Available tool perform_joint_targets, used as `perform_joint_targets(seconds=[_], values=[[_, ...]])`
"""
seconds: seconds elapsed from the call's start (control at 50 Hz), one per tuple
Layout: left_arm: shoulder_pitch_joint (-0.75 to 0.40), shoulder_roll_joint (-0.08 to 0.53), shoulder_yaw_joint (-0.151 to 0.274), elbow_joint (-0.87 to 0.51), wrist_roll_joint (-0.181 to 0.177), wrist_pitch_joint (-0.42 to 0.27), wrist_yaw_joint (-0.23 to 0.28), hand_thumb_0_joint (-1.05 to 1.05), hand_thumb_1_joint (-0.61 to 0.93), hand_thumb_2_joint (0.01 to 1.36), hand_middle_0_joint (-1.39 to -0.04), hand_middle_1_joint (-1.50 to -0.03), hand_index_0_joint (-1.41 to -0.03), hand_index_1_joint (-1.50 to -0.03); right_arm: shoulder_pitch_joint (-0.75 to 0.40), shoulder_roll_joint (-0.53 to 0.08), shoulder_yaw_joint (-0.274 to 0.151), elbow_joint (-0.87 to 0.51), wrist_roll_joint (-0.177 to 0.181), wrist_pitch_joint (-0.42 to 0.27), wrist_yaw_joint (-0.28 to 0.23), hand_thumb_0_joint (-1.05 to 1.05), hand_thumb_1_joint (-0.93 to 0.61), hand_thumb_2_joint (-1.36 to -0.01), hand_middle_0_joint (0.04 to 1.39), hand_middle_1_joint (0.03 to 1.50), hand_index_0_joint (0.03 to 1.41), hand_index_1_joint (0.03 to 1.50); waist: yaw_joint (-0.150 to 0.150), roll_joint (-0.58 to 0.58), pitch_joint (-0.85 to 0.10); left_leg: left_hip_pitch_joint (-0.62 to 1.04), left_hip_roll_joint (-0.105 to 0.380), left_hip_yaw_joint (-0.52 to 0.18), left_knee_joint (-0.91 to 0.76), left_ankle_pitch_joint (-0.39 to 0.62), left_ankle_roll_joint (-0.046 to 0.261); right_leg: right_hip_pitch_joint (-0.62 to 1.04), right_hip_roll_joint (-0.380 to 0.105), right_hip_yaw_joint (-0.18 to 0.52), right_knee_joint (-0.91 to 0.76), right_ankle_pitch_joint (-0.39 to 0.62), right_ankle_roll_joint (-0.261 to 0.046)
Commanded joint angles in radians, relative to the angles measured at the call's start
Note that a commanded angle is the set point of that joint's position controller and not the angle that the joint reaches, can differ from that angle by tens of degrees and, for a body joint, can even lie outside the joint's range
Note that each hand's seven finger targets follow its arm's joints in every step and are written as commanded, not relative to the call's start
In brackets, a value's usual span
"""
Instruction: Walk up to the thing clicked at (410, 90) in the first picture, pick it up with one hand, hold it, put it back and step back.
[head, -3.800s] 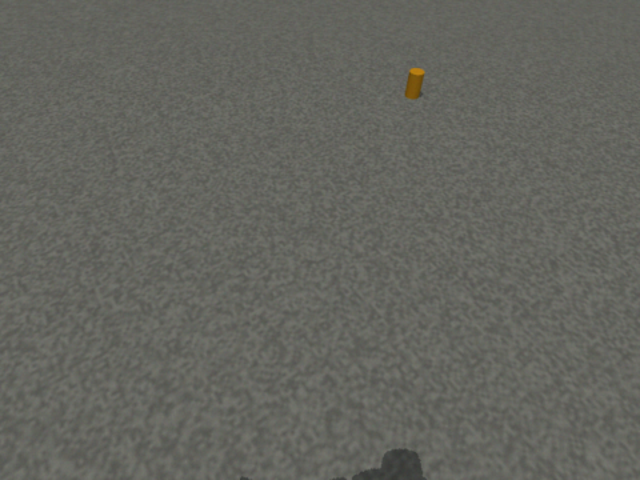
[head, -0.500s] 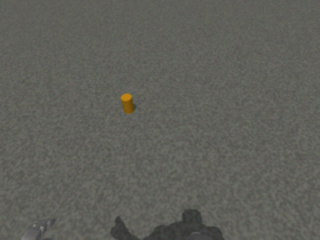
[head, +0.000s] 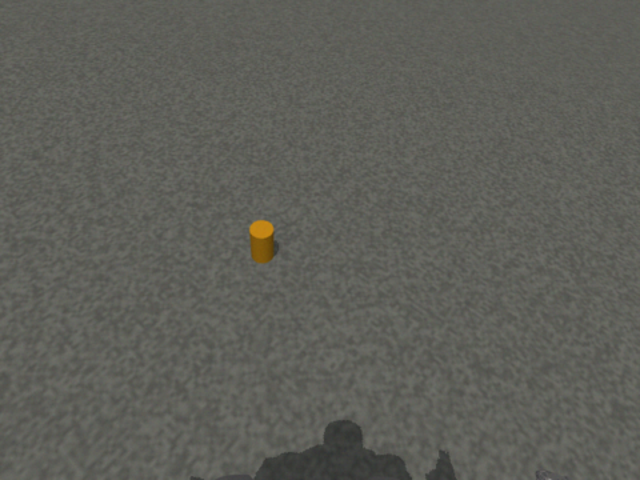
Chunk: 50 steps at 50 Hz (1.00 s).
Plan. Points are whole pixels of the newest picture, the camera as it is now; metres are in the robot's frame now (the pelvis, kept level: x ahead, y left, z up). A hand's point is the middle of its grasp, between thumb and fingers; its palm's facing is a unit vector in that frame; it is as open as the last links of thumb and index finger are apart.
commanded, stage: walk up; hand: left
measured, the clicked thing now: (262, 242) +0.98 +0.18 -0.69
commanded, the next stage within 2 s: none
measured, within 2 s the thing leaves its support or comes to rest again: neither
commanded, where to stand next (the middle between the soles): +0.57 -0.01 m, yaw -1 degrees
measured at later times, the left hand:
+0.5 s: hand (176, 354) +0.30 +0.21 -0.11, palm faces -0.04 -0.91 -0.41, open 7.4 cm
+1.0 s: hand (171, 297) +0.42 +0.26 -0.14, palm faces -0.07 -0.93 -0.35, open 7.4 cm
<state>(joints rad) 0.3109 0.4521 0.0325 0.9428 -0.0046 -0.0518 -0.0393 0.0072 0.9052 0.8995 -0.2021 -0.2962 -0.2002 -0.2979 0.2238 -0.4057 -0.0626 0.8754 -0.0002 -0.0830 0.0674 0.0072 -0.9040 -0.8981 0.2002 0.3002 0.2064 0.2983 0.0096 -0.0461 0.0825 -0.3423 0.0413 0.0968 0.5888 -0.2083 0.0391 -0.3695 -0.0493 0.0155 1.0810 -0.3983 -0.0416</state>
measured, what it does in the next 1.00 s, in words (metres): walks ahead: right foot, then left foot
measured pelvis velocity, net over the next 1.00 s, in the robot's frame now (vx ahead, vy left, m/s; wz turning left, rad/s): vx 0.37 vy -0.02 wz -0.02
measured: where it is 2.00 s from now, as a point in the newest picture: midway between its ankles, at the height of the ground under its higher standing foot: (309, 375)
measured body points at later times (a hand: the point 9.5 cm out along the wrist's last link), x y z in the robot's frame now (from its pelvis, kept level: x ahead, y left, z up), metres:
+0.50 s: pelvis +0.20 -0.05 +0.00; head +0.22 -0.09 +0.45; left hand +0.30 +0.26 -0.08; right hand +0.24 -0.37 -0.14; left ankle +0.16 +0.09 -0.66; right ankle +0.27 -0.15 -0.73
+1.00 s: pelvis +0.37 -0.02 +0.00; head +0.39 +0.00 +0.45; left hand +0.42 +0.31 -0.12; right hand +0.44 -0.34 -0.09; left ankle +0.41 +0.10 -0.73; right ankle +0.39 -0.15 -0.68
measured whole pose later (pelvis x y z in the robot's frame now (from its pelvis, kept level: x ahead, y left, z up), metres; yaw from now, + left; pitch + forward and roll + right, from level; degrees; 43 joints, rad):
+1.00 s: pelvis +0.37 -0.02 +0.00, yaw -1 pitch -2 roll +1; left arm 0.31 0.44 0.03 0.91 0.00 -0.05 -0.05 0.01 0.91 0.90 -0.20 -0.30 -0.20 -0.30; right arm 0.28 -0.40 -0.04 0.85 -0.01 -0.07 0.05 0.01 -0.90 -0.90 0.20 0.30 0.21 0.30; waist -0.01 -0.05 0.08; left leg -0.27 0.04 0.10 0.55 -0.24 0.02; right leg -0.45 -0.06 -0.01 0.95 -0.40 -0.02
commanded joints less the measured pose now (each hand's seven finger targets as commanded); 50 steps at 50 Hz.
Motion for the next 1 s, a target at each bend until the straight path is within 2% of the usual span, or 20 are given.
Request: perform_joint_targets(seconds=[0.0,0.1,0.18,0.26,0.3,0.32,0.34,0.36,0.4,0.46,0.56,0.7,0.76,0.78,0.8,0.82,0.84,0.86,0.9,0.98], values=[[0.066,0.188,0.06,-0.044,-0.002,-0.021,-0.001,0.0,0.9,0.9,-0.2,-0.3,-0.2,-0.3,0.064,-0.265,-0.068,-0.053,0.002,-0.025,-0.031,0.0,-0.9,-0.9,0.2,0.3,0.2,0.3,-0.017,0.2,-0.061,0.18,0.23,-0.259,-0.347,-0.033,0.144,-0.182,-0.064,0.039,-0.038,0.106,0.02],[-0.041,0.176,0.066,-0.072,0.014,-0.009,-0.025,0.0,0.9,0.9,-0.2,-0.3,-0.2,-0.3,0.07,-0.281,-0.074,-0.07,-0.003,-0.032,-0.03,0.0,-0.9,-0.9,0.2,0.3,0.2,0.3,-0.033,0.179,0.006,0.18,0.243,-0.222,-0.425,-0.15,0.179,-0.237,-0.089,0.01,-0.222,0.19,0.053],[-0.126,0.144,0.063,-0.091,0.018,-0.017,-0.036,0.0,0.9,0.9,-0.2,-0.3,-0.2,-0.3,0.091,-0.277,-0.073,-0.071,-0.002,-0.026,-0.026,0.0,-0.9,-0.9,0.2,0.3,0.2,0.3,-0.05,0.153,0.013,0.197,0.214,-0.157,-0.384,-0.06,0.164,-0.177,-0.077,-0.043,-0.403,0.268,0.04],[-0.111,0.131,0.069,-0.083,0.015,-0.031,-0.031,0.0,0.9,0.9,-0.2,-0.3,-0.2,-0.3,0.075,-0.269,-0.07,-0.087,-0.004,-0.012,-0.032,0.0,-0.9,-0.9,0.2,0.3,0.2,0.3,-0.025,0.138,-0.057,0.206,0.201,-0.101,-0.221,0.144,0.135,0.017,-0.012,-0.092,-0.524,0.274,0.015],[-0.004,0.166,0.085,-0.05,0.018,-0.042,-0.015,0.0,0.9,0.9,-0.2,-0.3,-0.2,-0.3,0.085,-0.232,-0.054,-0.098,-0.001,-0.006,-0.036,0.0,-0.9,-0.9,0.2,0.3,0.2,0.3,0.034,0.044,-0.115,0.115,0.148,-0.05,-0.008,0.207,0.093,0.261,0.022,-0.097,-0.58,0.24,-0.007],[0.09,0.214,0.108,-0.033,0.023,-0.05,-0.002,0.0,0.9,0.9,-0.2,-0.3,-0.2,-0.3,0.121,-0.182,-0.034,-0.103,-0.001,-0.007,-0.034,0.0,-0.9,-0.9,0.2,0.3,0.2,0.3,0.077,-0.107,-0.171,-0.005,0.078,0.0,0.23,0.103,0.062,0.415,-0.067,0.038,-0.649,0.123,-0.036],[0.144,0.313,0.131,-0.053,0.022,-0.056,0.012,0.0,0.9,0.9,-0.2,-0.3,-0.2,-0.3,0.151,-0.13,-0.012,-0.123,0.0,-0.004,-0.03,0.0,-0.9,-0.9,0.2,0.3,0.2,0.3,0.086,-0.284,-0.199,-0.241,-0.055,0.014,0.463,-0.287,0.014,0.541,-0.326,0.483,-0.777,-0.04,-0.123],[0.126,0.329,0.127,-0.054,0.004,-0.05,0.013,0.0,0.9,0.9,-0.2,-0.3,-0.2,-0.3,0.118,-0.236,-0.039,-0.095,-0.002,0.011,-0.042,0.0,-0.9,-0.9,0.2,0.3,0.2,0.3,0.096,-0.168,-0.173,-0.291,-0.029,-0.09,0.563,-0.335,0.01,0.481,-0.398,0.639,-0.824,-0.099,-0.216],[0.039,0.271,0.113,-0.091,-0.009,-0.049,0.02,0.0,0.9,0.9,-0.2,-0.3,-0.2,-0.3,0.106,-0.241,-0.04,-0.065,0.011,0.015,-0.043,0.0,-0.9,-0.9,0.2,0.3,0.2,0.3,0.066,-0.062,-0.109,-0.305,0.023,-0.168,0.6,-0.224,0.009,0.39,-0.33,0.433,-0.805,0.046,-0.219],[-0.029,0.213,0.09,-0.114,-0.001,-0.053,0.02,0.0,0.9,0.9,-0.2,-0.3,-0.2,-0.3,0.159,-0.216,-0.041,-0.024,-0.002,0.025,-0.028,0.0,-0.9,-0.9,0.2,0.3,0.2,0.3,0.003,-0.101,-0.057,-0.195,0.053,-0.15,0.468,-0.135,-0.008,0.203,-0.22,0.192,-0.824,0.12,-0.159],[-0.024,0.232,0.103,-0.15,0.014,-0.061,0.014,0.0,0.9,0.9,-0.2,-0.3,-0.2,-0.3,0.093,-0.2,-0.05,-0.036,-0.023,0.035,0.001,0.0,-0.9,-0.9,0.2,0.3,0.2,0.3,0.02,-0.102,-0.037,-0.207,0.072,-0.103,0.235,-0.076,-0.046,0.172,-0.227,0.134,-0.872,-0.043,-0.19],[-0.01,0.245,0.097,-0.159,0.013,-0.052,0.004,0.0,0.9,0.9,-0.2,-0.3,-0.2,-0.3,0.004,-0.189,-0.054,-0.061,-0.024,0.009,0.011,0.0,-0.9,-0.9,0.2,0.3,0.2,0.3,0.03,-0.059,-0.023,-0.045,0.043,-0.041,0.025,0.009,-0.033,0.105,-0.213,0.086,-0.797,-0.052,-0.159],[-0.028,0.206,0.072,-0.161,0.014,-0.042,0.007,0.0,0.9,0.9,-0.2,-0.3,-0.2,-0.3,0.123,-0.219,-0.069,-0.027,-0.03,-0.005,-0.005,0.0,-0.9,-0.9,0.2,0.3,0.2,0.3,-0.06,0.037,-0.065,0.211,-0.003,-0.015,-0.063,-0.047,-0.004,-0.015,-0.152,0.003,-0.566,0.074,-0.11],[-0.011,0.159,0.053,-0.164,0.015,-0.043,0.008,0.0,0.9,0.9,-0.2,-0.3,-0.2,-0.3,0.221,-0.269,-0.088,-0.003,-0.033,-0.011,-0.019,0.0,-0.9,-0.9,0.2,0.3,0.2,0.3,-0.109,0.188,-0.127,0.353,0.069,-0.163,-0.147,-0.2,0.039,-0.093,-0.09,-0.061,-0.301,0.196,-0.069],[0.02,0.087,0.033,-0.177,-0.004,-0.041,0.005,0.0,0.9,0.9,-0.2,-0.3,-0.2,-0.3,0.246,-0.359,-0.106,-0.033,-0.038,-0.018,-0.029,0.0,-0.9,-0.9,0.2,0.3,0.2,0.3,-0.102,0.39,-0.124,0.464,0.323,-0.656,-0.331,-0.364,0.146,-0.357,0.079,-0.116,-0.034,-0.054,0.006],[0.006,0.189,0.058,-0.15,0.008,-0.034,0.024,0.0,0.9,0.9,-0.2,-0.3,-0.2,-0.3,0.234,-0.387,-0.113,-0.044,-0.007,-0.013,-0.029,0.0,-0.9,-0.9,0.2,0.3,0.2,0.3,-0.108,0.27,-0.114,0.41,0.414,-0.76,-0.341,-0.311,0.248,-0.358,0.036,-0.009,0.05,-0.162,-0.006],[-0.004,0.212,0.055,-0.138,0.006,-0.033,0.029,0.0,0.9,0.9,-0.2,-0.3,-0.2,-0.3,0.198,-0.349,-0.103,-0.049,-0.001,-0.008,-0.033,0.0,-0.9,-0.9,0.2,0.3,0.2,0.3,-0.079,0.168,-0.071,0.345,0.38,-0.644,-0.306,-0.186,0.254,-0.351,0.006,0.049,0.089,-0.125,-0.003],[0.024,0.196,0.053,-0.12,0.001,-0.031,0.026,0.0,0.9,0.9,-0.2,-0.3,-0.2,-0.3,0.152,-0.304,-0.083,-0.065,-0.001,-0.009,-0.038,0.0,-0.9,-0.9,0.2,0.3,0.2,0.3,-0.053,0.138,-0.057,0.312,0.319,-0.5,-0.289,-0.071,0.215,-0.315,-0.013,0.071,0.05,-0.06,-0.004],[0.051,0.192,0.058,-0.089,-0.001,-0.029,0.017,0.0,0.9,0.9,-0.2,-0.3,-0.2,-0.3,0.115,-0.278,-0.07,-0.07,-0.001,-0.009,-0.042,0.0,-0.9,-0.9,0.2,0.3,0.2,0.3,-0.027,0.193,-0.043,0.217,0.263,-0.333,-0.279,0.021,0.179,-0.227,-0.059,0.045,-0.056,-0.001,0.004],[0.018,0.16,0.061,-0.1,0.011,-0.024,-0.005,0.0,0.9,0.9,-0.2,-0.3,-0.2,-0.3,0.098,-0.288,-0.072,-0.096,-0.013,-0.005,-0.036,0.0,-0.9,-0.9,0.2,0.3,0.2,0.3,-0.041,0.226,-0.039,0.141,0.246,-0.242,-0.293,-0.008,0.213,-0.13,-0.054,-0.034,-0.245,0.041,0.038]])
